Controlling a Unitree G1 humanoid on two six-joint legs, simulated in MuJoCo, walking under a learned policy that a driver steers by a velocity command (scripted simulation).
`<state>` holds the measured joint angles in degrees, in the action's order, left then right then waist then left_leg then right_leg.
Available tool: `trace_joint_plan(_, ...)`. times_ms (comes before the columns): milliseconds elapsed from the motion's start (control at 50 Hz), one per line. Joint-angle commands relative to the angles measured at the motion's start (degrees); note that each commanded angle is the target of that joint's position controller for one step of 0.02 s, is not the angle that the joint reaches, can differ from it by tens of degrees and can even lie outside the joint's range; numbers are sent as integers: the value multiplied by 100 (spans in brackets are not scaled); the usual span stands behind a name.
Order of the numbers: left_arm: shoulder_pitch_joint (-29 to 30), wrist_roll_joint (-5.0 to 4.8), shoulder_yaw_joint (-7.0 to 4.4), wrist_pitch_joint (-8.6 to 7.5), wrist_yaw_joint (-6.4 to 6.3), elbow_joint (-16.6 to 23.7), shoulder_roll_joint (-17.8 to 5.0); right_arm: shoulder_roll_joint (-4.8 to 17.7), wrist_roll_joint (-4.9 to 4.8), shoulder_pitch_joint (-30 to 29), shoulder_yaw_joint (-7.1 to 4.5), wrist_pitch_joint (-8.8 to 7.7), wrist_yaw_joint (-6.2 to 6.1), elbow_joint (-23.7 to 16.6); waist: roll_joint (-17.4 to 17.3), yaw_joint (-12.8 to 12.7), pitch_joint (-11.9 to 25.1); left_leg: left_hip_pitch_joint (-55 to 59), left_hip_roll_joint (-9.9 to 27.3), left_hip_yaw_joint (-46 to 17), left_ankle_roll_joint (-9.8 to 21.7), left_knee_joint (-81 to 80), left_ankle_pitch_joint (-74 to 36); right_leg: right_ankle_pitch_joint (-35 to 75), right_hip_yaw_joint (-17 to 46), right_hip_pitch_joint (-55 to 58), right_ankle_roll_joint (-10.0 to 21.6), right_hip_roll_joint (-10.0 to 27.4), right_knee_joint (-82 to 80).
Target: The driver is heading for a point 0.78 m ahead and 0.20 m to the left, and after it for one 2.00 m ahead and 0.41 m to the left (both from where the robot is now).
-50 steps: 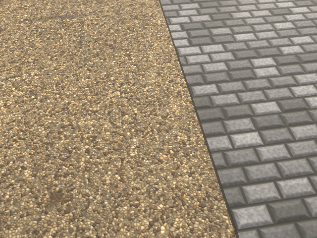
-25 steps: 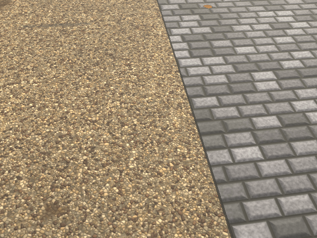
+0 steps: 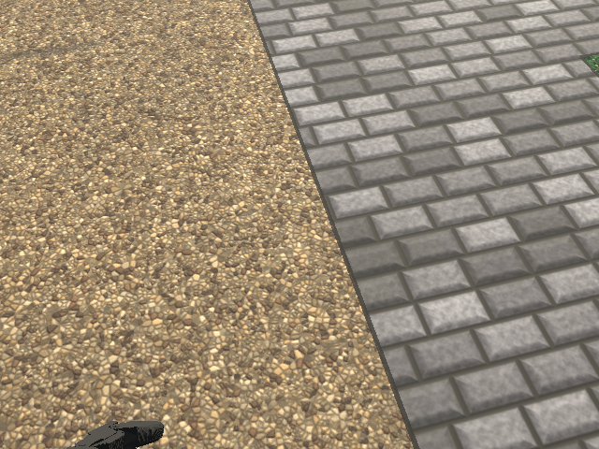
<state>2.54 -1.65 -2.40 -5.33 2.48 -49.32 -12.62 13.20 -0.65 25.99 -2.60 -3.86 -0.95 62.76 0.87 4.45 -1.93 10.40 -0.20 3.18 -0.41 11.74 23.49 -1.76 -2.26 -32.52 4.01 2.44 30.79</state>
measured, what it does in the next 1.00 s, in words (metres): walks ahead, turning left: right foot, then left foot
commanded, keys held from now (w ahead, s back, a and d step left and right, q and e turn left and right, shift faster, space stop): w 0.22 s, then w+q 0.78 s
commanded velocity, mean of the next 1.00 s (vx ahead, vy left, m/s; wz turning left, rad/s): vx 0.49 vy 0.00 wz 0.33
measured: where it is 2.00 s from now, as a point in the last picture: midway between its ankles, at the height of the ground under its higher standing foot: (232, 332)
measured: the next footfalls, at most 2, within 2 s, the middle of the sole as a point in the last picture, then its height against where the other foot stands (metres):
right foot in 0.02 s outside the picture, level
left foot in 0.60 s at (241, 428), level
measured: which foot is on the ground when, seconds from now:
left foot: down 0.00-0.02, up 0.04-0.58, down 0.60-1.00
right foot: up 0.00-0.00, down 0.02-0.62, up 0.64-1.00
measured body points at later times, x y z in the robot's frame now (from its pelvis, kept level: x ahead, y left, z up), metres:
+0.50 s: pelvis +0.28 -0.02 +0.02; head +0.30 -0.02 +0.47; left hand +0.25 +0.24 -0.13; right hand +0.48 -0.25 -0.10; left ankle +0.47 +0.14 -0.68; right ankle +0.17 -0.12 -0.72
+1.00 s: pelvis +0.57 +0.05 +0.02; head +0.60 +0.08 +0.47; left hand +0.70 +0.36 -0.07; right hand +0.72 -0.20 -0.09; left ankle +0.48 +0.11 -0.72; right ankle +0.81 -0.03 -0.68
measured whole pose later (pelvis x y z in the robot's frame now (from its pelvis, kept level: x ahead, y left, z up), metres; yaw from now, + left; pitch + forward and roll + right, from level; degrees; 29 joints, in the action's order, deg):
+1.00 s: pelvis +0.57 +0.05 +0.02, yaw +22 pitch +3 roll +0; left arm -0.2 -0.1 -2.9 -6.4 0.2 -44.2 -15.7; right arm 15.4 -1.4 18.7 -4.5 -3.2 -0.6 46.9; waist 2.2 4.4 -1.3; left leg -6.5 -6.4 -8.5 4.4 20.9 16.3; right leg 3.0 5.5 -35.0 -2.5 2.9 30.2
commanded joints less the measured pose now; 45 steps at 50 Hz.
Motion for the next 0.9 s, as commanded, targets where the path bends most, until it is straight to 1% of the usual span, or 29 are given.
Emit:
trace_joint_plan(20,-1796,-23,-458,-33,-43,-244,-1167,886,52,-252,-144,57,-18,-314,-691,-1371,868,-1146,1114,-104,604,2466,-5333,-303,-111,2757,417,-279,108)
trace_joint_plan(40,-2715,87,-569,-6,-101,-447,-1620,518,119,46,-26,46,7,-449,261,-1390,1712,-2864,573,88,374,4533,-3277,-1049,1714,4673,918,1016,22)
trace_joint_plan(60,-2866,142,-528,-22,-40,-513,-1706,-181,29,568,168,-115,68,-425,1558,-1018,2483,-4367,-412,-619,182,6141,863,-2303,4568,5682,1647,2048,-1170)
trace_joint_plan(80,-2483,86,-383,-65,-26,-481,-1191,454,-150,-40,16,-266,92,-521,1035,-1106,1830,-4981,-97,-1134,321,6757,801,-2647,4474,5217,1325,1806,-1574)
trace_joint_plan(100,-1924,67,-307,-102,-38,-373,-954,731,-250,-573,-54,-355,93,-710,754,-970,1016,-5245,212,-928,429,6744,268,-2172,3501,4350,1076,1659,-1631)
trace_joint_plan(120,-1421,114,-254,-136,-29,-267,-824,766,-200,-826,-76,-388,36,-757,183,-762,700,-4931,538,-833,463,6422,-327,-1460,2794,3449,951,1477,-1759)
trace_joint_plan(140,-1175,182,-207,-168,-4,-246,-657,740,-110,-878,-133,-345,-4,-745,103,-568,458,-4604,742,-800,462,6097,-643,-854,2237,2755,873,1271,-1886)
trace_joint_plan(160,-1109,232,-159,-184,12,-287,-512,630,-85,-705,-144,-259,-5,-716,221,-378,445,-4259,880,-847,475,5908,-817,-675,1889,2394,839,1116,-2038)
trace_joint_plan(180,-1174,226,-150,-187,15,-346,-489,494,-83,-606,-138,-185,-6,-701,287,-313,405,-4124,923,-821,461,5724,-847,-590,1705,2203,884,1048,-2174)
trace_joint_plan(220,-1395,193,-165,-194,-46,-461,-627,450,-60,-774,-151,-85,-21,-783,259,-271,165,-4293,997,-732,370,5308,-991,-427,1381,1962,969,987,-2412)
trace_joint_plan(260,-1589,223,-210,-191,-153,-521,-830,509,-39,-1217,-175,-35,-24,-938,159,-344,-31,-4840,1041,-742,240,4759,-1542,-289,1132,2105,968,1035,-2572)
trace_joint_plan(300,-1782,232,-215,-170,-234,-577,-863,501,-22,-1555,-185,-38,9,-1048,139,-444,-100,-5149,991,-765,181,4154,-2197,-76,821,2322,861,993,-2610)
trace_joint_plan(380,-2022,210,-198,-158,-315,-626,-904,393,-56,-2240,-136,-84,120,-1280,148,-676,-206,-4959,697,-550,226,2976,-3146,163,97,2529,609,853,-2690)
trace_joint_plan(440,-2322,187,-202,-101,-333,-739,-916,314,-61,-2709,-74,-88,217,-1502,74,-848,-355,-5156,592,-441,303,2479,-3152,421,-185,3180,554,1013,-2579)
trace_joint_plan(500,-2463,163,-235,37,-347,-781,-973,307,-70,-3041,-41,-102,358,-1769,58,-903,-418,-5412,496,-254,434,2215,-2558,1115,-367,3944,503,1257,-2140)
trace_joint_plan(540,-2286,141,-278,124,-387,-685,-1126,436,-74,-2945,-89,-107,446,-1898,238,-714,-243,-4991,260,60,597,2154,-1946,2734,-543,4156,390,1328,-1548)
trace_joint_plan(560,-2207,140,-305,166,-418,-620,-1223,569,-71,-2699,-155,-93,468,-1903,393,-544,14,-4514,47,262,700,2220,-1648,3859,-631,4200,323,1329,-1046)
trace_joint_plan(580,-2127,157,-318,222,-449,-554,-1279,779,-77,-2082,-273,-78,475,-1797,486,-204,395,-3702,-198,398,832,2212,-1492,4634,-747,4093,231,1263,-171)
trace_joint_plan(600,-2038,151,-295,251,-473,-467,-1265,1112,-93,-1139,-460,-65,429,-1581,376,277,890,-2299,-350,268,1057,1873,-1790,4386,-883,3489,37,1036,1104)
trace_joint_plan(620,-2131,260,-206,174,-465,-288,-1089,1677,-70,-251,-636,2,290,-1451,-485,484,1580,-467,764,-1471,1492,1870,-1830,2167,-939,1914,-208,713,3033)
trace_joint_plan(640,-2526,258,25,-55,-322,-85,-323,1843,-92,-421,-630,-13,289,-1596,-1666,-85,2201,1288,2057,-4869,2661,906,-904,-2851,-116,-526,-538,-676,5015)
trace_joint_plan(660,-1917,50,-96,-325,-219,30,-880,1400,-23,-305,-492,-17,281,-1562,-1019,249,2209,1362,1915,-4805,2376,522,-743,-2834,912,-1185,-307,-354,5308)
trace_joint_plan(680,-1466,-117,-129,-436,-183,201,-1033,1088,6,-537,-424,-49,253,-1615,-752,226,1496,768,1701,-3836,2110,535,-1094,-2406,837,-1459,-162,-78,5087)
trace_joint_plan(700,-1349,-54,-130,-463,-217,206,-968,954,3,-969,-376,-93,273,-1710,-38,-75,939,-238,1447,-3140,1941,441,-1743,-1997,783,-1216,-157,185,4492)
trace_joint_plan(720,-1322,91,-202,-410,-270,181,-1037,780,15,-1297,-324,-114,266,-1817,88,-283,713,-961,1253,-2687,1829,350,-2235,-1804,754,-807,-217,362,3949)
trace_joint_plan(740,-1409,148,-227,-320,-278,203,-1015,734,56,-1458,-293,-114,249,-1900,-2,-461,579,-1486,1117,-2502,1821,208,-2493,-1716,770,-438,-284,446,3733)
trace_joint_plan(780,-1477,215,-231,-179,-300,285,-867,872,13,-1441,-319,-108,192,-1937,-118,-604,424,-2037,1006,-2242,1857,37,-2813,-1618,667,-237,-486,470,3169)
trace_joint_plan(840,-870,264,-196,-101,-339,545,-749,1139,-17,-1166,-398,-95,65,-1939,-233,-457,207,-2450,758,-1837,1724,-55,-2916,-675,505,-293,-737,321,1925)
trace_joint_plan(900,-242,226,-131,-135,-296,740,-592,1148,-55,-923,-411,-30,12,-1920,-438,-189,162,-2657,436,-1584,1388,87,-2406,511,425,168,-740,-2,526)
Velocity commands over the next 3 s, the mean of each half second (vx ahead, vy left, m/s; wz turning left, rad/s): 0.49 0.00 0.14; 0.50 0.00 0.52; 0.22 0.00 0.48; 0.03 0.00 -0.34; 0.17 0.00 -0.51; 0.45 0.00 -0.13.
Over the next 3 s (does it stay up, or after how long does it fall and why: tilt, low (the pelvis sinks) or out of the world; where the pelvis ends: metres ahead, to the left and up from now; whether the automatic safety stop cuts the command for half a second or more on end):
stays up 0.99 0.11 0.02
